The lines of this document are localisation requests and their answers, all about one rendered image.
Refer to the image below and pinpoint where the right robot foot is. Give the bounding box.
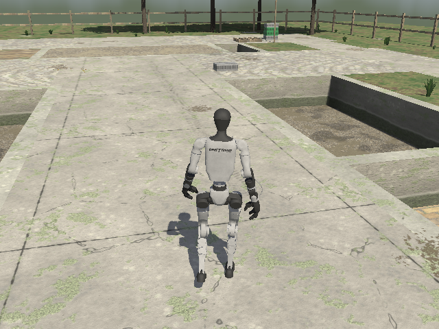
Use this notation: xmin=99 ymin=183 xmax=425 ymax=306
xmin=225 ymin=261 xmax=235 ymax=278

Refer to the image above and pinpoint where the right robot forearm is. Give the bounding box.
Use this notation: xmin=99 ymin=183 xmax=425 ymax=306
xmin=245 ymin=168 xmax=259 ymax=202

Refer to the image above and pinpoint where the robot right hand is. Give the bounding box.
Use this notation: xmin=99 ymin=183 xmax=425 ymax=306
xmin=244 ymin=200 xmax=260 ymax=220

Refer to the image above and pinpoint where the right robot upper arm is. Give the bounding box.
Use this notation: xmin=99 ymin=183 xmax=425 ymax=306
xmin=235 ymin=139 xmax=252 ymax=178

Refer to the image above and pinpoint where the humanoid robot head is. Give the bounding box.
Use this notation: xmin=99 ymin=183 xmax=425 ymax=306
xmin=209 ymin=108 xmax=233 ymax=142

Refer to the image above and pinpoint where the robot left hand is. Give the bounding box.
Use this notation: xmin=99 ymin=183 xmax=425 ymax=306
xmin=182 ymin=186 xmax=198 ymax=199

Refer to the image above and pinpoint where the left robot upper arm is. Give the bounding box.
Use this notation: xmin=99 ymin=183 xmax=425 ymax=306
xmin=188 ymin=137 xmax=207 ymax=174

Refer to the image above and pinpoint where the left robot forearm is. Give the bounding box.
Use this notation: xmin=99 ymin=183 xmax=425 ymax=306
xmin=183 ymin=163 xmax=195 ymax=188

